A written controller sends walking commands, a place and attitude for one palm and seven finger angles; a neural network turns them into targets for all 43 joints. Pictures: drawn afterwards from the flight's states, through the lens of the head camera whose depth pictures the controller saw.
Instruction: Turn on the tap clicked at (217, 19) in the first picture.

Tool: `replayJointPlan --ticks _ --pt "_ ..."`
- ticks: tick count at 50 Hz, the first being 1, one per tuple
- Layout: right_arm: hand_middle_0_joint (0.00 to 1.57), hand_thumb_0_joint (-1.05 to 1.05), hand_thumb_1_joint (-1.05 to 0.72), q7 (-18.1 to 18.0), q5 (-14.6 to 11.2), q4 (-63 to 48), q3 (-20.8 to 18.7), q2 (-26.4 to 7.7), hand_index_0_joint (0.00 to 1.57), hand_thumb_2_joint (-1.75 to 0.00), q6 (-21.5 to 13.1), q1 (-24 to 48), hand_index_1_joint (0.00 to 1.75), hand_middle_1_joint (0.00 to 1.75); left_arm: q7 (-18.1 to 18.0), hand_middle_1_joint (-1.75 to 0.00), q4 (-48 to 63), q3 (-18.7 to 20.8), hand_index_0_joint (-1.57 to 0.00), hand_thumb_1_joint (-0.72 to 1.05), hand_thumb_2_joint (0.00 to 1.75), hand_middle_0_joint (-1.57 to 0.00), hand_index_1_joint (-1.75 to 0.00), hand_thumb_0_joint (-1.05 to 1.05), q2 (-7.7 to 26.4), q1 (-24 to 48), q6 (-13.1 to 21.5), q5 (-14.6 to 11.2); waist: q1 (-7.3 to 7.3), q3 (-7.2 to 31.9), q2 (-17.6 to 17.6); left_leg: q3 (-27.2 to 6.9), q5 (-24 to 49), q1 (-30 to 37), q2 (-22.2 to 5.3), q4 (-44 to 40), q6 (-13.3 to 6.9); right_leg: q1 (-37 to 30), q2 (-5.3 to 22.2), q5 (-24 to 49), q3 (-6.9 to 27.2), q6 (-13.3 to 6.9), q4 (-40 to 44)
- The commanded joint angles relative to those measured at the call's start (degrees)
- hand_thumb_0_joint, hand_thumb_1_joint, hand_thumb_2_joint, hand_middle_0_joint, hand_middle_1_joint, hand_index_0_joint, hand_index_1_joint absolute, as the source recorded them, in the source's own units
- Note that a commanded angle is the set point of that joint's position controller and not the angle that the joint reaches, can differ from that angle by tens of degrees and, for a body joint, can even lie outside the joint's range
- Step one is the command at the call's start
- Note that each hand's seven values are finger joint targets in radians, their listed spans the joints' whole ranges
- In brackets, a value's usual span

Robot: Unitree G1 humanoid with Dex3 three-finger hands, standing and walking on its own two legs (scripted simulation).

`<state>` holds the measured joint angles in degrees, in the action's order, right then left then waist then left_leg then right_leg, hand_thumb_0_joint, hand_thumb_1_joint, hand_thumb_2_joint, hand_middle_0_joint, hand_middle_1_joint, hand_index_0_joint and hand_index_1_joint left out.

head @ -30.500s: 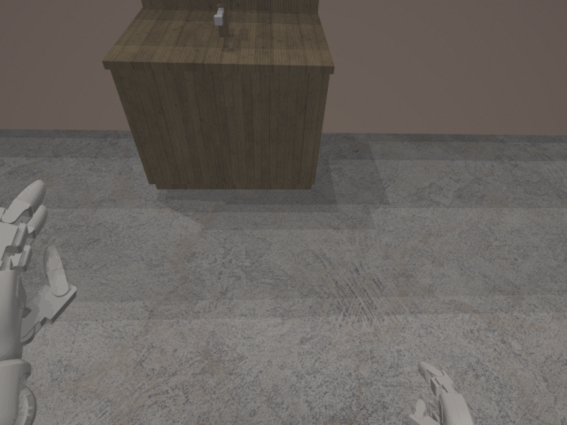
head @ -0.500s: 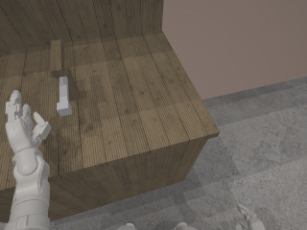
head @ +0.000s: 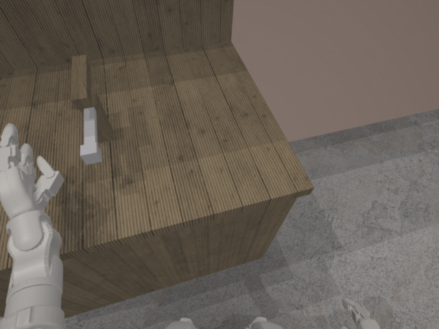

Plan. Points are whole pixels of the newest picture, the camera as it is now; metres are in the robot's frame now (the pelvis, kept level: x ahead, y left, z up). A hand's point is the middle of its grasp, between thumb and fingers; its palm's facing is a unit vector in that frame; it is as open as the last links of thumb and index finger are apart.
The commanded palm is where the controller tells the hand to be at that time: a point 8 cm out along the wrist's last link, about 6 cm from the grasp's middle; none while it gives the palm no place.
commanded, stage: reach beside the lever's end, fingers flat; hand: left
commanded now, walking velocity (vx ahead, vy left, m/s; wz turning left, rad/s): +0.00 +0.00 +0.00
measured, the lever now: (91, 153) +0.40 +0.26 +0.07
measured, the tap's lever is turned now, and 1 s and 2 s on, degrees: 0 0 5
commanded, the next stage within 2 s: push the lever round in 0.82 s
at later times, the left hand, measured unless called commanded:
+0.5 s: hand (58, 178) +0.34 +0.30 +0.07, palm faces +0.53 -0.84 -0.07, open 7.8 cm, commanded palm +0.31 +0.33 +0.06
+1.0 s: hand (63, 177) +0.35 +0.30 +0.06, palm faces +0.54 -0.84 -0.08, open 7.8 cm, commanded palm +0.31 +0.33 +0.06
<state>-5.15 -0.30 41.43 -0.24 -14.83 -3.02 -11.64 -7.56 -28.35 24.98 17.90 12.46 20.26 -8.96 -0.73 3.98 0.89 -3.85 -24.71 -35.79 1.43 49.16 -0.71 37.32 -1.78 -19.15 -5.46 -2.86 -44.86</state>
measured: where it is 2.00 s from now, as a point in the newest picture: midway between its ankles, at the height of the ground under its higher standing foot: outside the picture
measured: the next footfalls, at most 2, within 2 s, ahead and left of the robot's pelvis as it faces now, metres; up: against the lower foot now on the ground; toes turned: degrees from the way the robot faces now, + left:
none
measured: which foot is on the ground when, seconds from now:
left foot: down 0.00-1.00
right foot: down 0.00-1.00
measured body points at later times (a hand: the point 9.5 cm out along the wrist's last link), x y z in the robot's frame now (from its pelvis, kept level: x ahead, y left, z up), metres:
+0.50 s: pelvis +0.01 +0.01 +0.00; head +0.07 +0.02 +0.45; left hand +0.31 +0.35 +0.07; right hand +0.14 -0.25 -0.11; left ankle -0.01 +0.11 -0.70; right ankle +0.03 -0.09 -0.70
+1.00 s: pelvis +0.01 +0.00 +0.00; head +0.07 +0.01 +0.45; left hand +0.31 +0.34 +0.07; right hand +0.13 -0.26 -0.11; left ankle -0.01 +0.11 -0.70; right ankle +0.03 -0.09 -0.70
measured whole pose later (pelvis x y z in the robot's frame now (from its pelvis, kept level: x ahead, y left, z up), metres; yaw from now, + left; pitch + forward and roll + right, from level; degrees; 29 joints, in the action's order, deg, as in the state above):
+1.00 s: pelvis +0.01 +0.00 +0.00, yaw +0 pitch +11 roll -2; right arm -4.8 -0.4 41.0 -0.2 -14.8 -2.2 -12.4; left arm -8.4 -28.9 23.1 16.6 11.8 18.3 -8.9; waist -0.3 4.2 1.4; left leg -3.8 -24.8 -34.9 1.8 48.3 -1.0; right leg 36.4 -1.4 -19.4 -5.3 -2.5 -44.2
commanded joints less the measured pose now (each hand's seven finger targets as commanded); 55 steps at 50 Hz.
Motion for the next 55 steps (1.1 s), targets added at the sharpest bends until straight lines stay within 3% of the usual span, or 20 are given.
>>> replayJointPlan --ticks 1,5,7,10,16,20,23,25,26,28,29,30,34,39,40,42,46,51,54,55 --pt "0.2 0.0 -0.9 -1.14 -0.71 -7.13 -2.15 -8.49 0.2 -0.9 -1.68 -0.18 0.3 0.3 1.55 -0.15 7.29 1.44 -0.15 0.9 0.9 -0.15 -0.15 0.0 14.98 14.76 -1.29 -0.89 -0.73 17.58 3.44 -0.13 12.54 4.06 -0.09 -9.6 -0.3 -15.12 1.37 9.81 4.41 1.24 6.79" --pt "0.2 0.0 -0.9 -0.53 -0.61 -8.66 -2.27 -8.62 0.2 -0.9 -0.96 -0.97 0.3 0.3 0.04 -0.15 4.04 6.91 -0.15 0.9 0.9 -0.15 -0.15 0.0 17.53 6.85 -4.76 -1.92 2.37 16.96 -0.14 0.28 16.34 2.55 -0.08 -10.24 -0.33 -18.85 1.21 14.35 4.19 1.32 7.21" --pt "0.2 0.0 -0.9 0.54 -0.27 -9.83 -2.52 -8.15 0.2 -0.9 -0.83 -1.62 0.3 0.3 -0.98 -0.15 7.24 5.92 -0.15 0.9 0.9 -0.15 -0.15 0.0 15.49 5.23 -3.65 -1.38 2.64 18.1 0.2 0.62 20.57 3.66 -0.27 -9.83 0.05 -19.61 1.0 18.48 4.07 1.19 6.19" --pt "0.2 0.0 -0.9 1.71 0.11 -10.06 -3.13 -7.92 0.2 -0.9 -0.43 -2.16 0.3 0.3 -2.44 -0.15 11.66 8.11 -0.15 0.9 0.9 -0.15 -0.15 0.0 17.07 1.75 -0.52 -0.03 3.03 18.99 2.35 0.94 24.89 4.58 -0.64 -8.65 0.23 -20.34 0.72 22.53 4.57 0.9 5.04" --pt "0.2 0.0 -0.9 1.31 -0.07 -8.15 -3.38 -7.97 0.2 -0.9 -1.0 -1.2 0.3 0.3 -0.64 -0.15 16.52 2.54 -0.15 0.9 0.9 -0.15 -0.15 0.0 12.79 10.96 3.6 -0.17 -1.52 15.46 3.93 0.5 20.48 5.75 -1.11 -7.82 0.26 -14.03 0.6 16.66 4.48 1.07 4.99" --pt "0.2 0.0 -0.9 -0.24 -0.2 -6.93 -3.12 -8.16 0.2 -0.9 -1.91 -0.2 0.3 0.3 1.1 -0.15 17.57 -0.6 -0.15 0.9 0.9 -0.15 -0.15 0.0 12.27 17.42 4.03 -0.06 -2.56 15.83 7.7 -0.48 16.23 7.63 -0.86 -7.99 0.75 -10.83 0.84 10.77 4.31 0.73 5.26" --pt "0.2 0.0 -0.9 -0.74 -0.12 -6.77 -2.95 -8.35 0.2 -0.9 -2.48 -0.32 0.3 0.3 0.92 -0.15 16.02 -3.6 -0.15 0.9 0.9 -0.15 -0.15 0.0 10.1 17.48 2.65 0.19 -2.59 17.62 5.7 -1.49 16.22 9.47 -0.81 -8.53 1.44 -10.14 0.67 9.23 3.5 0.75 5.34" --pt "0.2 0.0 -0.9 -0.96 -0.1 -6.25 -2.89 -8.63 0.2 -0.9 -2.12 -0.55 0.3 0.3 -0.1 -0.15 12.86 0.1 -0.15 0.9 0.9 -0.15 -0.15 0.0 13.65 15.85 1.28 0.43 -1.48 17.79 4.53 -1.62 16.31 8.19 -0.75 -8.85 1.57 -11.5 0.76 9.63 3.43 0.73 5.55" --pt "0.2 0.0 -0.9 -0.72 -0.05 -6.77 -2.72 -8.33 0.2 -0.9 -1.87 -0.74 0.3 0.3 -0.52 -0.15 12.4 -0.73 -0.15 0.9 0.9 -0.15 -0.15 0.0 12.23 15.66 0.57 0.44 -1.18 18.67 3.89 -1.37 17.31 7.99 -0.51 -9.01 1.67 -12.57 0.92 10.8 3.19 0.86 5.27" --pt "0.2 0.0 -0.9 -0.23 -0.01 -7.89 -2.75 -8.15 0.2 -0.9 -1.45 -0.65 0.3 0.3 -1.53 -0.15 10.38 2.34 -0.15 0.9 0.9 -0.15 -0.15 0.0 13.92 10.25 -1.18 0.07 1.25 19.73 2.61 -0.81 19.78 6.57 -0.34 -9.54 1.79 -16.22 0.91 13.75 3.29 0.85 5.45" --pt "0.2 0.0 -0.9 0.04 0.0 -8.5 -2.58 -8.09 0.2 -0.9 -1.19 -0.63 0.3 0.3 -1.99 -0.15 10.22 2.44 -0.15 0.9 0.9 -0.15 -0.15 0.0 13.68 9.04 -2.1 -0.11 1.34 19.76 2.17 -0.48 20.67 6.29 -0.23 -9.63 1.67 -17.09 0.91 15.11 3.27 0.95 5.57" --pt "0.2 0.0 -0.9 0.15 -0.02 -8.39 -2.58 -8.0 0.2 -0.9 -0.66 -0.79 0.3 0.3 -2.82 -0.15 8.45 5.85 -0.15 0.9 0.9 -0.15 -0.15 0.0 16.64 6.56 -2.77 0.33 2.75 18.94 2.79 -0.57 21.8 5.68 -0.34 -9.91 1.87 -18.0 0.88 15.8 3.24 0.69 5.54" --pt "0.2 0.0 -0.9 1.36 0.06 -10.46 -2.57 -7.54 0.2 -0.9 0.13 -0.77 0.3 0.3 -3.85 -0.15 11.28 4.62 -0.15 0.9 0.9 -0.15 -0.15 0.0 14.19 4.24 -2.86 0.5 2.68 17.71 1.76 0.53 23.4 5.14 -0.59 -10.07 1.34 -19.27 0.63 18.73 3.65 0.83 5.92" --pt "0.2 0.0 -0.9 1.75 0.05 -9.83 -3.02 -7.67 0.2 -0.9 -0.12 -0.93 0.3 0.3 -2.91 -0.15 14.13 2.7 -0.15 0.9 0.9 -0.15 -0.15 0.0 11.96 6.51 0.57 0.51 0.3 15.96 1.3 0.74 21.65 5.31 -0.91 -8.96 0.6 -16.78 0.36 18.08 4.04 1.01 5.82" --pt "0.2 0.0 -0.9 1.39 -0.08 -8.98 -2.98 -7.68 0.2 -0.9 -0.14 -0.76 0.3 0.3 -2.7 -0.15 14.42 3.48 -0.15 0.9 0.9 -0.15 -0.15 0.0 13.29 9.08 1.41 0.65 -0.34 14.96 2.06 0.36 20.56 5.16 -1.03 -8.82 0.6 -15.79 0.4 16.73 4.14 0.92 5.78" --pt "0.2 0.0 -0.9 1.09 -0.04 -8.31 -2.96 -7.7 0.2 -0.9 -0.77 -0.49 0.3 0.3 -1.35 -0.15 14.99 -0.43 -0.15 0.9 0.9 -0.15 -0.15 0.0 10.26 12.94 2.51 0.51 -1.75 14.77 3.92 0.22 18.24 6.21 -0.89 -8.4 0.65 -13.23 0.49 14.24 4.14 0.92 5.65" --pt "0.2 0.0 -0.9 -0.27 -0.16 -6.8 -2.73 -8.19 0.2 -0.9 -1.58 -0.17 0.3 0.3 0.12 -0.15 14.36 -2.7 -0.15 0.9 0.9 -0.15 -0.15 0.0 10.66 20.41 3.17 0.54 -3.3 15.65 4.44 -0.73 12.81 6.61 -0.63 -8.14 0.48 -10.3 0.76 8.64 4.33 0.91 5.76" --pt "0.2 0.0 -0.9 -0.5 0.03 -6.87 -2.56 -8.25 0.2 -0.9 -1.47 -0.68 0.3 0.3 -0.91 -0.15 10.98 -0.07 -0.15 0.9 0.9 -0.15 -0.15 0.0 13.15 18.39 1.1 0.64 -1.44 19.48 3.41 -0.57 14.9 6.12 -0.05 -8.23 0.49 -13.78 1.03 11.1 4.25 1.07 5.55" --pt "0.2 0.0 -0.9 0.1 0.2 -8.09 -2.55 -8.03 0.2 -0.9 -0.88 -0.89 0.3 0.3 -2.3 -0.15 9.67 3.26 -0.15 0.9 0.9 -0.15 -0.15 0.0 15.28 13.07 -0.57 0.32 0.7 21.55 1.84 0.17 18.15 4.6 0.0 -8.44 0.39 -18.13 1.06 15.48 4.46 1.23 5.36" --pt "0.2 0.0 -0.9 0.22 0.3 -7.87 -2.51 -8.05 0.2 -0.9 -0.44 -1.0 0.3 0.3 -3.04 -0.15 8.14 5.64 -0.15 0.9 0.9 -0.15 -0.15 0.0 17.39 11.1 -1.08 0.77 1.59 20.94 3.49 0.34 18.76 4.2 -0.05 -8.43 0.39 -18.67 1.11 16.37 4.62 1.1 5.34"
